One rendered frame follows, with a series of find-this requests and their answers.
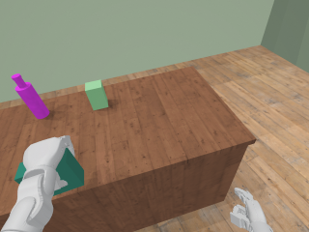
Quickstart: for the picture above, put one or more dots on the robot left hand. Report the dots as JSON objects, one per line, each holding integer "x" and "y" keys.
{"x": 48, "y": 152}

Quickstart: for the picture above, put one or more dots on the table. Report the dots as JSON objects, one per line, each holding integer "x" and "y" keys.
{"x": 166, "y": 145}

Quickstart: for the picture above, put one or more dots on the robot left forearm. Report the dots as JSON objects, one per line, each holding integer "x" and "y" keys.
{"x": 33, "y": 208}

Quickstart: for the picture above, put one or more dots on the robot right forearm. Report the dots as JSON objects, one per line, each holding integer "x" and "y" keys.
{"x": 259, "y": 226}

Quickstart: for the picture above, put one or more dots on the sponge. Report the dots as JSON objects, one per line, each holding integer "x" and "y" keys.
{"x": 68, "y": 169}

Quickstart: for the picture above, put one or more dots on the robot right hand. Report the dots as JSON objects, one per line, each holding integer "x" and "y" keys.
{"x": 242, "y": 217}

